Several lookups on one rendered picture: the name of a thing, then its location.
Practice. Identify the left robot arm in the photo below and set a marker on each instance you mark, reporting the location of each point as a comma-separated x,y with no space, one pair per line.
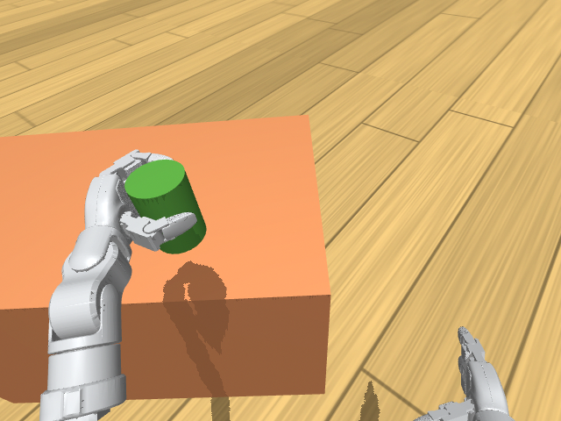
84,373

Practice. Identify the left robot hand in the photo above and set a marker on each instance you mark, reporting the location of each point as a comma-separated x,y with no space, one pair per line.
108,204

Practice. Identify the can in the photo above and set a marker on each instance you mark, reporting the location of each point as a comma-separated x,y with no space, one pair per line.
161,189

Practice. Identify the right robot hand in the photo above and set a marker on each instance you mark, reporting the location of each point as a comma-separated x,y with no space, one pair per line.
479,381

